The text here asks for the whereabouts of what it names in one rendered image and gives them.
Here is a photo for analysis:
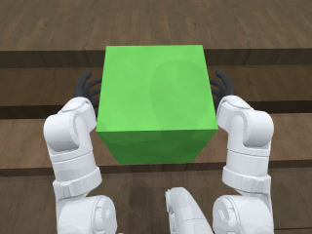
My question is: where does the left robot upper arm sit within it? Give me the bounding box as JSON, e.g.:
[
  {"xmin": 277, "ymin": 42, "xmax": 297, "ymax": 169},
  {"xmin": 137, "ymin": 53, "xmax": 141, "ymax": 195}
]
[{"xmin": 58, "ymin": 195, "xmax": 118, "ymax": 234}]

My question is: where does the carton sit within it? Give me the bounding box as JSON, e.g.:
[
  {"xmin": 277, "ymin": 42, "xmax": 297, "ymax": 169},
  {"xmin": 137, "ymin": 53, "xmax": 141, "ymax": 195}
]
[{"xmin": 96, "ymin": 45, "xmax": 218, "ymax": 165}]

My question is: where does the right robot upper arm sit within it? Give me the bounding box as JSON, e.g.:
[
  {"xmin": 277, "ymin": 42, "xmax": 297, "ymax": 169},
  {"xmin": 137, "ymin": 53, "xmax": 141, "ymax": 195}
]
[{"xmin": 213, "ymin": 195, "xmax": 274, "ymax": 234}]

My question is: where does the left robot hand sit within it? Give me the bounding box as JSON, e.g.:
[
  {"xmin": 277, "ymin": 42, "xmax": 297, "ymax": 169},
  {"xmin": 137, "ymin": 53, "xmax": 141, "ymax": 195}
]
[{"xmin": 73, "ymin": 70, "xmax": 102, "ymax": 114}]

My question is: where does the right robot hand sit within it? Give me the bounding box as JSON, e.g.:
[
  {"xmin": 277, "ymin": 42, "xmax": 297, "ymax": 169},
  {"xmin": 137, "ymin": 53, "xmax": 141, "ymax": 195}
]
[{"xmin": 209, "ymin": 69, "xmax": 236, "ymax": 116}]

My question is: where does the right robot forearm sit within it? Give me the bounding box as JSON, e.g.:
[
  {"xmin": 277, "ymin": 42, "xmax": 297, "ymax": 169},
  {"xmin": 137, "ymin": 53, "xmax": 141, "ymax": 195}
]
[{"xmin": 216, "ymin": 95, "xmax": 274, "ymax": 230}]

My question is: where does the left robot forearm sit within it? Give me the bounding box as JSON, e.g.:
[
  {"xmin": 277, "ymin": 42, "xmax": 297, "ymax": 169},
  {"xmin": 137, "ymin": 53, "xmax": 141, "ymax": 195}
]
[{"xmin": 43, "ymin": 97, "xmax": 102, "ymax": 234}]

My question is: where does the right robot thigh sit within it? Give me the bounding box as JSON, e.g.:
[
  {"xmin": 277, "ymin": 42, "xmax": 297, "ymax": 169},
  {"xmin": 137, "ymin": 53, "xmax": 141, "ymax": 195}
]
[{"xmin": 165, "ymin": 187, "xmax": 214, "ymax": 234}]

